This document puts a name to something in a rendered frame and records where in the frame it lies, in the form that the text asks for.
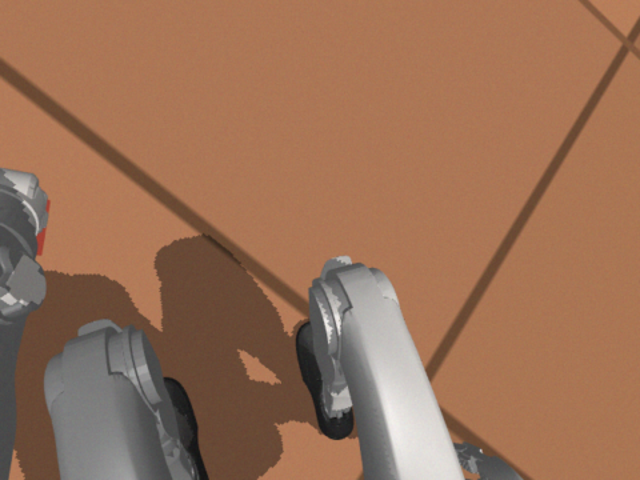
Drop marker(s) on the left robot foot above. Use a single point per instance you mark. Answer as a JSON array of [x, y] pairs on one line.
[[187, 425]]

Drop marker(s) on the cube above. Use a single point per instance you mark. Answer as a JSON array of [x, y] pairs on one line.
[[41, 236]]

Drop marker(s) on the right robot hand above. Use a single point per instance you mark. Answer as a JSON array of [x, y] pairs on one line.
[[473, 460]]

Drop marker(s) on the left robot arm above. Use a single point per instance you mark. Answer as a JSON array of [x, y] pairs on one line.
[[22, 287]]

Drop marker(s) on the right robot foot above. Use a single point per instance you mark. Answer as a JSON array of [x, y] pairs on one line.
[[334, 428]]

